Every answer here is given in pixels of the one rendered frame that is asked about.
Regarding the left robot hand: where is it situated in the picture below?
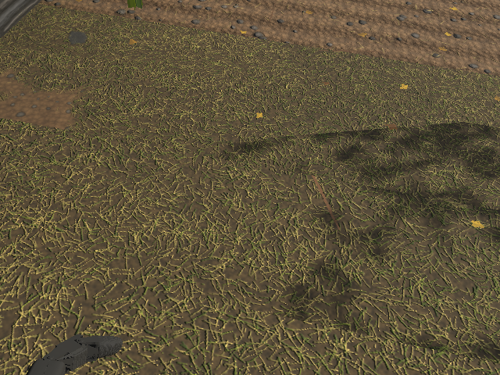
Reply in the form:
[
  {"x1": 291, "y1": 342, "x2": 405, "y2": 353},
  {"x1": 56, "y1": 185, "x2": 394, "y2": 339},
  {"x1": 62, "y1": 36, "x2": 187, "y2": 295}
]
[{"x1": 26, "y1": 334, "x2": 123, "y2": 375}]

